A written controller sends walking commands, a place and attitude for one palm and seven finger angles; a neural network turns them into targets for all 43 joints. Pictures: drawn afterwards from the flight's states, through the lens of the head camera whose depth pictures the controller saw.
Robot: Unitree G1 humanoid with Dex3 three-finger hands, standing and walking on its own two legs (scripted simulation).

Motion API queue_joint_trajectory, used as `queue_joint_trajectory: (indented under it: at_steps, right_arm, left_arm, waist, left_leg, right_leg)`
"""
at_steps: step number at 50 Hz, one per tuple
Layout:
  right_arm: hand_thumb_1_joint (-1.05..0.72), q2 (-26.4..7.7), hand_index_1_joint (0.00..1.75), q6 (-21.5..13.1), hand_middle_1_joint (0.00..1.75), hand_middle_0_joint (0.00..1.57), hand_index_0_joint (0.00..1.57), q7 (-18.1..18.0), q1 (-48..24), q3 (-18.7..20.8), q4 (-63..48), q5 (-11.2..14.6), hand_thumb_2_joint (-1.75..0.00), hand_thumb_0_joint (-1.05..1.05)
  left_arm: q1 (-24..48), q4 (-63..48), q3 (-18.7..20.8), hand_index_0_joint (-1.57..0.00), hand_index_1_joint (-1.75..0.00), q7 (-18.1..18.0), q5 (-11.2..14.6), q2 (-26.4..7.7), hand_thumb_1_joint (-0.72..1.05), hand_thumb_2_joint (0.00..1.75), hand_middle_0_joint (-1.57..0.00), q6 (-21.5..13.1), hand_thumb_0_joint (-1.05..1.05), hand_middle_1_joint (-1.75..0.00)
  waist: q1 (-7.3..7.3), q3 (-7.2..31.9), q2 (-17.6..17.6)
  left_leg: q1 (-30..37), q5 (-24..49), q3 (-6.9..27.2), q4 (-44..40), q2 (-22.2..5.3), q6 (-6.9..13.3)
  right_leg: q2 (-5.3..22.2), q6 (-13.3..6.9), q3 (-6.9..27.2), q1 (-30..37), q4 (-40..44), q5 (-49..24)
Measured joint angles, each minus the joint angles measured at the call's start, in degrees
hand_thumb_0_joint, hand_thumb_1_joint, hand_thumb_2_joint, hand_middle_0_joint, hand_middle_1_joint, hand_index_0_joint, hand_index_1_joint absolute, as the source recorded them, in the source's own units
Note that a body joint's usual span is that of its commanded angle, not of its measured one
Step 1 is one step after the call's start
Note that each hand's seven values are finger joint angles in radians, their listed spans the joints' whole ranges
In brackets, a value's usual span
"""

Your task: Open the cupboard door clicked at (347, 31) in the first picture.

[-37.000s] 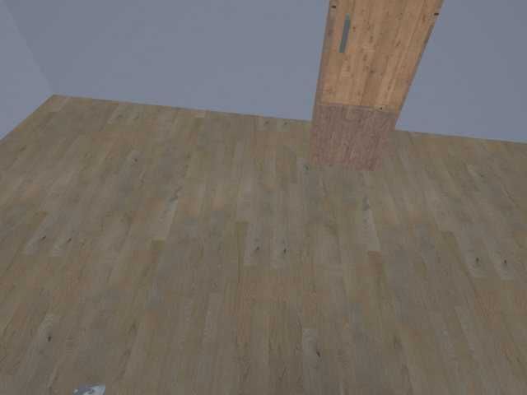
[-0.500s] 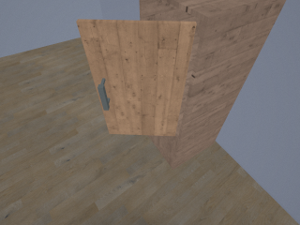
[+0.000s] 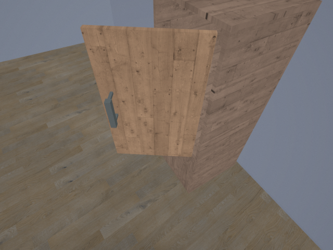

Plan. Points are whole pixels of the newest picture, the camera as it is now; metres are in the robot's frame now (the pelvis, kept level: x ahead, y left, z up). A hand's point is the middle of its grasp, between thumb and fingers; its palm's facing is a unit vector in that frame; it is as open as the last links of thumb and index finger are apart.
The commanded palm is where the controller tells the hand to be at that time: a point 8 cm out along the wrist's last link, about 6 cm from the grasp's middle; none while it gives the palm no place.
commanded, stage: look again from close up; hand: left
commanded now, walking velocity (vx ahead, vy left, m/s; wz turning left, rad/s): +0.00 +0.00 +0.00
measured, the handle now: (112, 110) +0.55 +0.23 -0.03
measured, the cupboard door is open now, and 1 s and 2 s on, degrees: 56 56 56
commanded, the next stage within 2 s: raise the hand with hooked fingers in 0.04 s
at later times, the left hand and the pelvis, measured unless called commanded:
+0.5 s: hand (97, 234) +0.17 +0.18 -0.05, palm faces -0.03 -1.00 -0.01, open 8.3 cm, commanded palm +0.13 +0.25 -0.06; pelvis -0.03 +0.00 -0.08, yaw +1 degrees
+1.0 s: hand (72, 220) +0.19 +0.24 -0.04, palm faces +0.03 -1.00 -0.05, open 11.3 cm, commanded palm +0.16 +0.29 -0.04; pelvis -0.05 +0.02 -0.08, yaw +2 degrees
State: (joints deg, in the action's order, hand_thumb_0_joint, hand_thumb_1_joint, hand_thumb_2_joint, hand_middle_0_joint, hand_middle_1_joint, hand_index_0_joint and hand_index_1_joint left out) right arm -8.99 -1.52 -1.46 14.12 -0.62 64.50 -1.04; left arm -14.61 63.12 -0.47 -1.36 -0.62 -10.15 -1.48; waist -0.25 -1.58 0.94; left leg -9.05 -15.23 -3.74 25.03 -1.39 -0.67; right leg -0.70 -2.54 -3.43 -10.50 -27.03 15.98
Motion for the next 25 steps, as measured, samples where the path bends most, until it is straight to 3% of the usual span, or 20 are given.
queue_joint_trajectory:
  at_steps: [8,9,10,13,15,18,21,23,25]
  right_arm:
    - [-0.91,-0.5,0.3,0.2,0.3,0.2,0.2,0.1,-0.8,0.2,-0.4,0.2,-0.9,0.01]
    - [-0.91,-0.9,0.3,-0.2,0.3,0.2,0.2,-0.1,0.0,0.1,-3.0,1.0,-0.9,0.01]
    - [-0.91,-1.2,0.3,-2.4,0.3,0.21,0.2,-0.9,1.3,0.0,-5.8,1.5,-0.9,0.01]
    - [-0.91,-2.7,0.3,-8.9,0.3,0.21,0.2,-2.3,3.2,0.9,-12.5,2.6,-0.9,0.01]
    - [-0.91,-3.7,0.3,-11.2,0.3,0.21,0.2,-2.0,2.0,1.7,-16.3,2.0,-0.9,0.01]
    - [-0.91,-4.6,0.3,-13.3,0.3,0.21,0.2,-0.4,-1.2,3.1,-21.9,1.1,-0.9,0.01]
    - [-0.91,-5.6,0.3,-14.7,0.3,0.21,0.2,1.4,-4.5,4.4,-27.4,0.9,-0.9,0.01]
    - [-0.9,-6.5,0.3,-14.6,0.3,0.21,0.2,2.0,-6.2,5.1,-30.8,1.4,-0.9,0.01]
    - [-0.9,-7.1,0.3,-13.9,0.3,0.2,0.2,1.5,-7.1,5.3,-33.8,2.1,-0.9,0.01]
  left_arm:
    - [0.4,-0.2,0.1,-0.2,-0.3,-0.4,-0.1,0.0,0.9,0.9,-0.2,-0.3,0.01,-0.3]
    - [-2.4,-9.0,0.9,-0.2,-0.3,-0.4,2.6,0.3,0.9,0.9,-0.2,2.8,0.01,-0.3]
    - [-5.7,-19.5,1.7,-0.2,-0.3,-0.7,4.3,0.5,0.9,0.9,-0.2,3.0,0.02,-0.3]
    - [-10.2,-41.4,2.6,-0.2,-0.31,-2.3,8.5,1.5,0.88,0.89,-0.21,-2.1,0.02,-0.32]
    - [-7.9,-46.6,4.7,-0.2,-0.32,-0.4,10.4,1.9,0.86,0.88,-0.21,-8.5,0.02,-0.33]
    - [-3.7,-48.0,7.9,-0.2,-0.35,6.1,12.7,1.8,0.82,0.86,-0.21,-20.5,0.01,-0.36]
    - [-2.5,-48.5,8.9,-0.21,-0.39,15.2,14.0,1.0,0.76,0.84,-0.21,-32.1,0.01,-0.39]
    - [-3.1,-48.8,8.8,-0.21,-0.41,20.5,14.9,0.4,0.72,0.82,-0.21,-35.1,0.01,-0.42]
    - [-4.3,-49.3,8.5,-0.22,-0.44,23.3,16.2,0.1,0.68,0.8,-0.22,-33.5,0.01,-0.45]
  waist:
    - [-0.03,-0.1,-0.6]
    - [-0.02,-0.6,-0.9]
    - [-0.37,-0.7,-0.9]
    - [0.53,0.8,-1.9]
    - [1.53,2.7,-2.1]
    - [1.37,6.0,-1.1]
    - [0.79,8.4,0.4]
    - [0.09,9.3,1.0]
    - [-0.63,9.7,1.3]
  left_leg:
    - [-0.4,-0.5,0.0,0.9,-0.6,-0.2]
    - [-0.8,-1.1,0.2,1.7,-0.8,-0.1]
    - [-0.8,-1.2,0.0,1.7,-0.6,-0.2]
    - [-3.3,-1.5,1.2,3.7,0.5,0.3]
    - [-8.3,-2.4,2.0,7.6,1.0,0.5]
    - [-17.9,-5.3,1.4,16.0,0.9,0.4]
    - [-27.9,-8.6,0.7,26.0,0.5,0.3]
    - [-33.3,-11.0,0.8,32.4,0.4,0.3]
    - [-37.3,-13.8,1.1,37.4,0.3,0.4]
  right_leg:
    - [-0.5,0.0,-0.2,0.4,0.7,0.0]
    - [-0.7,0.0,-0.2,0.1,0.4,0.0]
    - [-0.5,0.0,-0.1,-0.4,-0.4,0.2]
    - [0.7,0.3,-1.2,-2.4,-3.0,1.6]
    - [1.5,0.5,-2.1,-7.0,-7.0,3.0]
    - [2.0,0.2,-1.4,-17.3,-16.0,5.9]
    - [2.0,-0.2,-0.5,-27.5,-25.9,8.3]
    - [2.0,-0.3,-0.1,-33.0,-32.4,10.9]
    - [2.1,-0.4,-0.3,-36.8,-37.1,14.1]
